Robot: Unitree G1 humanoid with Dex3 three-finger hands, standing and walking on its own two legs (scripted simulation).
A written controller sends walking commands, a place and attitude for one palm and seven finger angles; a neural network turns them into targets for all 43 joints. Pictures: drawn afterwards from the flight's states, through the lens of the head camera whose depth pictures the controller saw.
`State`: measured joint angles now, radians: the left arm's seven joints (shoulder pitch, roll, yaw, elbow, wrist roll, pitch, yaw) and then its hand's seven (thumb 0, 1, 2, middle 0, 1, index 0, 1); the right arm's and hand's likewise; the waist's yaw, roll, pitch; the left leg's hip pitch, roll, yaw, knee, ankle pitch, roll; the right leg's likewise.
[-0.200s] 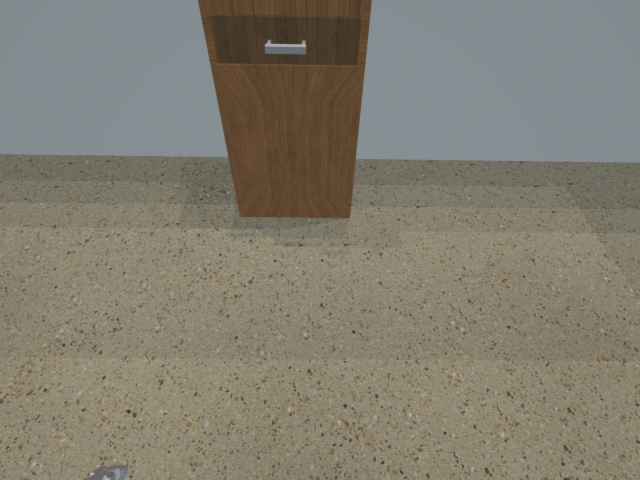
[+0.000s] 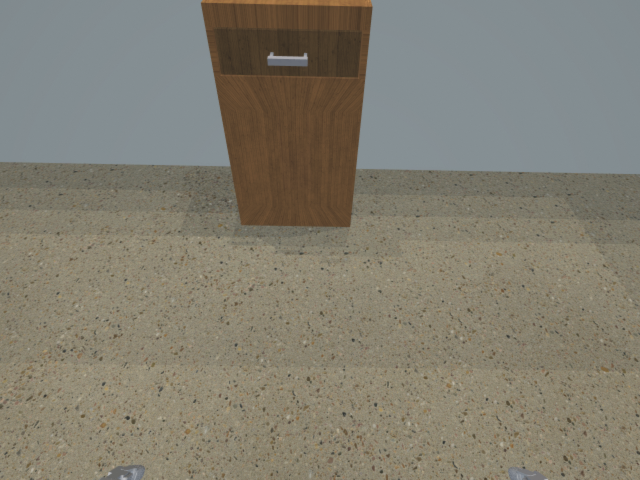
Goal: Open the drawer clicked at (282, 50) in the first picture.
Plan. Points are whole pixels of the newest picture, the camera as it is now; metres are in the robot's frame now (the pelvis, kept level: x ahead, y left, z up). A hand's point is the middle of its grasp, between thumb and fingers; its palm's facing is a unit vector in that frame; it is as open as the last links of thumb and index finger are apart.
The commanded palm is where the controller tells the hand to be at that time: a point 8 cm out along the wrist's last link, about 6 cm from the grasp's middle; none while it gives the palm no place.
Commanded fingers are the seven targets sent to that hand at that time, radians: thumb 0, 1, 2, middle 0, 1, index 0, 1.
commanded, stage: stand and wait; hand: left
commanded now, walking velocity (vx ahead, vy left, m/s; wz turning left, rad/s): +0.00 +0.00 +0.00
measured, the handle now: (288, 58) +1.27 +0.19 +0.00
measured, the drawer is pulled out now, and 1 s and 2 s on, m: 0.00 0.00 0.00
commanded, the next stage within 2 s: look at it before walking up in 0.64 s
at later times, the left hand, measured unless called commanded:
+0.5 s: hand out of the picture +0.05 +0.24 -0.15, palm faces -0.02 -0.94 -0.34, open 7.4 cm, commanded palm none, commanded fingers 0.00 0.90 0.90 -0.20 -0.30 -0.20 -0.30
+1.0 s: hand out of the picture +0.05 +0.23 -0.15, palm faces -0.03 -0.95 -0.33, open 7.4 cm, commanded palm none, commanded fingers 0.00 0.90 0.90 -0.20 -0.30 -0.20 -0.30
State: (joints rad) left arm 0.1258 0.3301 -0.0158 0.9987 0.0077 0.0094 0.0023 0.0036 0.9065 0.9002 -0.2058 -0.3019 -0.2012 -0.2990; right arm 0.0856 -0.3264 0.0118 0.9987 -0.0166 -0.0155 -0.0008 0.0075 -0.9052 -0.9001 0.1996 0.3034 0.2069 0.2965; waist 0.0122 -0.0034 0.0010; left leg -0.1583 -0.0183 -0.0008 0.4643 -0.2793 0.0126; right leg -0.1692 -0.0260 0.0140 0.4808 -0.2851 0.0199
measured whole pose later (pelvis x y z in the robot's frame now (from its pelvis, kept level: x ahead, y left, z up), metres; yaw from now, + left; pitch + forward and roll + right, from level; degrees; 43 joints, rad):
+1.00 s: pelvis -0.02 -0.01 +0.01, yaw +0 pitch -2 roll +0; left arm 0.14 0.33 -0.01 1.08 0.01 0.00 0.00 0.00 0.91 0.90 -0.21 -0.30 -0.20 -0.30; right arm 0.13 -0.34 0.01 1.11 -0.01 -0.01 0.00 0.01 -0.91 -0.90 0.20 0.30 0.21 0.30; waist 0.00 -0.01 0.02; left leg -0.15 0.01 0.00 0.38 -0.20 -0.01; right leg -0.16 0.00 0.01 0.40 -0.21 0.00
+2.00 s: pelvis +0.17 -0.04 -0.03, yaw -7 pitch -1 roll +0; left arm 0.14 0.22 0.06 0.98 0.02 -0.04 -0.02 0.01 0.93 0.90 -0.20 -0.30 -0.20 -0.30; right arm 0.58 -0.11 -0.01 1.25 -0.01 -0.06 -0.02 0.01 -0.91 -0.90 0.20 0.30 0.21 0.30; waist -0.03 0.00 0.11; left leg 0.10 0.08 0.13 0.55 -0.52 -0.02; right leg -0.45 -0.03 -0.15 0.61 -0.15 -0.09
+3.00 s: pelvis +0.50 -0.06 +0.00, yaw +2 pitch -1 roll +0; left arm 0.29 0.13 0.04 1.06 0.03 -0.05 0.03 0.00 0.93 0.90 -0.20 -0.30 -0.20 -0.30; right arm 0.32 -0.14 -0.05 1.12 -0.02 0.01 0.01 0.01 -0.91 -0.90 0.19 0.30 0.20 0.30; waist 0.00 0.03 0.00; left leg -0.40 0.08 0.08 0.95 -0.40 0.00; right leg -0.20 -0.06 -0.17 0.47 -0.24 -0.01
